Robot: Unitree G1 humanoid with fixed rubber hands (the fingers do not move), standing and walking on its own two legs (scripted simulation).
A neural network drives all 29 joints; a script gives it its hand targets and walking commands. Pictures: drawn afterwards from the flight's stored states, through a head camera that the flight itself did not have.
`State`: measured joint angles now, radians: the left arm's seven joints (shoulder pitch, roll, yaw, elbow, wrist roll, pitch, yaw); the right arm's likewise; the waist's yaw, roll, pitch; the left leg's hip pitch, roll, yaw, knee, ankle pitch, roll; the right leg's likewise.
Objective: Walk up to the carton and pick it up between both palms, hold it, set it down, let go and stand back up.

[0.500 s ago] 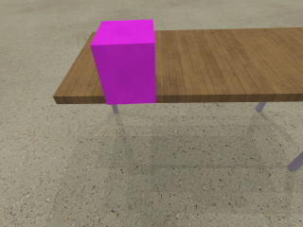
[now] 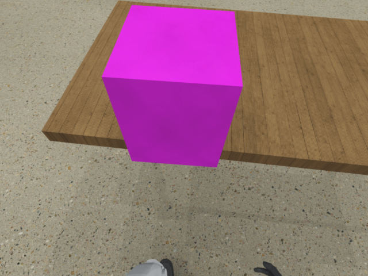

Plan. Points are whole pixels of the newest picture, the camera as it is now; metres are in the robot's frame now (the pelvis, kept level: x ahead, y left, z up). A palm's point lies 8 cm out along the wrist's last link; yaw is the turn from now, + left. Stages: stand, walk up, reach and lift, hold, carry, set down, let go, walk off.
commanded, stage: walk up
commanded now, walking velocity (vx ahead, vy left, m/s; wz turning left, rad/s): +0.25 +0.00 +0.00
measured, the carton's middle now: (178, 93) +0.47 +0.06 +0.12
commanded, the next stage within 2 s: none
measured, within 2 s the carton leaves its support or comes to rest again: neither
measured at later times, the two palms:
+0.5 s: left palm out of the picture +0.12 +0.21 -0.11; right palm out of the picture +0.09 -0.22 -0.14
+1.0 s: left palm out of the picture +0.06 +0.19 -0.10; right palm out of the picture +0.03 -0.26 -0.12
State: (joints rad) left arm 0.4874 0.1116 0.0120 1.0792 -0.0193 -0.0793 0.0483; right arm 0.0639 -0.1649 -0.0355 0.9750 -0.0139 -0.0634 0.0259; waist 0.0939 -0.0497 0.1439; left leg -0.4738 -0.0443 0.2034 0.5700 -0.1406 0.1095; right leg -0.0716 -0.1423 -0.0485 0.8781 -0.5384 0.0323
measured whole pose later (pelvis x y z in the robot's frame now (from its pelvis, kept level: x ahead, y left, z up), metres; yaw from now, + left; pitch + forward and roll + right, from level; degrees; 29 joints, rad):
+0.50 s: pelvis +0.09 -0.02 +0.02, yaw +0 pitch -1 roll +0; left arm 0.25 0.13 0.01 1.05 0.02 0.00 0.05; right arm 0.28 -0.15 0.01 1.09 -0.01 -0.03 -0.02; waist -0.03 0.06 0.03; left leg -0.23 0.01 0.15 0.49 -0.26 0.05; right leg -0.23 0.01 -0.05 0.48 -0.25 -0.03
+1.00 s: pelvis +0.07 -0.03 +0.03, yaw +0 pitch -1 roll +2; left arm 0.31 0.12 0.01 1.06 0.03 -0.02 0.06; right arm 0.32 -0.17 -0.03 1.14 -0.01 0.06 -0.04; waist 0.03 0.01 0.07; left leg -0.36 0.02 0.11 0.83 -0.48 -0.04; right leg -0.23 0.00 -0.06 0.43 -0.19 -0.07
